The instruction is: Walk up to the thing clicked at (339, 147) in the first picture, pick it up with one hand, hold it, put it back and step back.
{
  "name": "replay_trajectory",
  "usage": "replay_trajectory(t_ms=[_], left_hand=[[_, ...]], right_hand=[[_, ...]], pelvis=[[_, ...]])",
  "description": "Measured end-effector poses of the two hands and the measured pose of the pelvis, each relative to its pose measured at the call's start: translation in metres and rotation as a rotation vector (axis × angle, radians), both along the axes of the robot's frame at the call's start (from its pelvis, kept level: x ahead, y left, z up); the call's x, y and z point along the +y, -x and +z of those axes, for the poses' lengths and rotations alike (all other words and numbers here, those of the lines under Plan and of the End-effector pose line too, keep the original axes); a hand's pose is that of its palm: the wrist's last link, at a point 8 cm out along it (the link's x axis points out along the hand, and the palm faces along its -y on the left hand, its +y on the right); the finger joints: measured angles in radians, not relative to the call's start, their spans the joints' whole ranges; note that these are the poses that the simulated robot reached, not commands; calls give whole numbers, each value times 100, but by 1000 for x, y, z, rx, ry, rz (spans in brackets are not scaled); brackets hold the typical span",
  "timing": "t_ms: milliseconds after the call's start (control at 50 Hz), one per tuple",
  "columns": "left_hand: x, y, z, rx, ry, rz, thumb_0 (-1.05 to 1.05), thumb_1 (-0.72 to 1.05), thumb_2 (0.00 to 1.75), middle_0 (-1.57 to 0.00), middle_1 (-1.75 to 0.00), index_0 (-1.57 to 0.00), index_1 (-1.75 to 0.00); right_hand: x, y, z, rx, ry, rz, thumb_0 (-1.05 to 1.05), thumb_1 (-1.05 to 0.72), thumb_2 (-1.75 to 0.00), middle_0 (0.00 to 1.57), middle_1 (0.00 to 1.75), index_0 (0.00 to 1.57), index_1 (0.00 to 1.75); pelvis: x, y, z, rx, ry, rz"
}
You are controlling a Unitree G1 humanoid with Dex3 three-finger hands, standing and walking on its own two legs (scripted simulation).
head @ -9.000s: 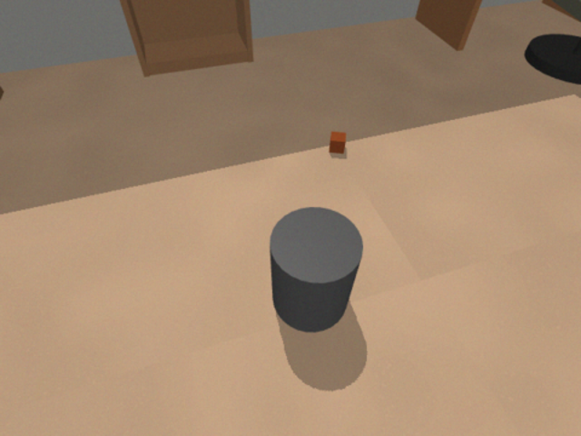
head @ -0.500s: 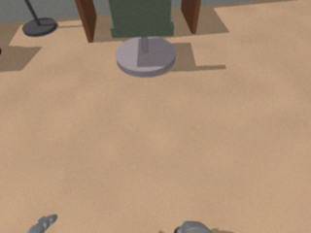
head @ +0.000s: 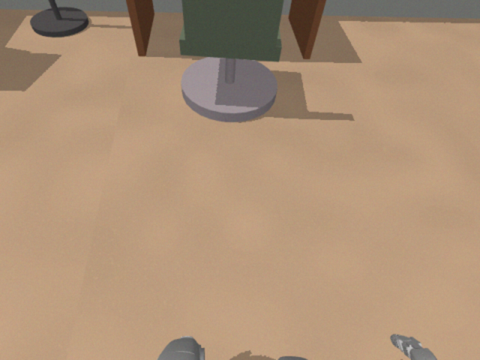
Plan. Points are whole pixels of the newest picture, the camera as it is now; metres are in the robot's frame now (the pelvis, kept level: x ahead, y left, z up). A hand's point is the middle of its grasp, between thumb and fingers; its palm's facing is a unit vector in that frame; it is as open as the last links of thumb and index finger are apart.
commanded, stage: walk up
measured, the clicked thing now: out of the picture -0.13 +1.40 -0.71
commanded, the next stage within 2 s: stand in 0.46 s
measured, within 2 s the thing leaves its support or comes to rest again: neither
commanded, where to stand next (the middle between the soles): +0.07 -0.02 m, yaw +2 degrees
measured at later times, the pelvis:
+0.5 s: pelvis +0.01 -0.01 +0.03, yaw +1 degrees
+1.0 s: pelvis +0.03 +0.00 +0.03, yaw +0 degrees
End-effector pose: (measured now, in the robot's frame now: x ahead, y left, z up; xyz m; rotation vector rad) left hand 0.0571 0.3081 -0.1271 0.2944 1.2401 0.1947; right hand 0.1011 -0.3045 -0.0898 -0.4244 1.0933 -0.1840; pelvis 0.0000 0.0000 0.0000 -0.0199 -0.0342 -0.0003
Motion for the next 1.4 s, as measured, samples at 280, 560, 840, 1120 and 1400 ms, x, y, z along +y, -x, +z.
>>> replay_trajectory(t_ms=[280, 560, 840, 1120, 1400], left_hand=[[-13, 3, 26, 28, -14, 23, 1, 91, 90, -20, -30, -21, -30], [-19, -37, 33, -32, -2, -15, 0, 91, 90, -20, -30, -21, -30], [-14, -43, 30, 4, -3, -26, 0, 91, 90, -20, -30, -21, -30], [-11, -48, 31, 7, -7, -15, 0, 91, 90, -20, -30, -21, -30], [-13, -50, 32, -1, -10, -14, 0, 91, 90, -20, -30, -21, -30]], right_hand=[[6, -24, -2, 6, -91, -12, 1, -90, -90, 20, 30, 21, 30], [-5, 9, 1, 97, -72, -87, 1, -90, -90, 20, 30, 21, 30], [1, 19, -1, 145, -75, -122, 1, -90, -90, 20, 30, 21, 30], [9, -13, -1, 102, -86, -94, 1, -90, -90, 20, 30, 21, 30], [8, -25, 2, 85, -85, -84, 1, -90, -90, 20, 30, 21, 30]], pelvis=[[-9, -8, 18, -15, -8, 9], [-9, -14, 26, -14, -10, 7], [-4, -24, 27, 3, -16, 2], [-1, -34, 27, 8, -18, 2], [-2, -38, 28, 6, -18, 6]])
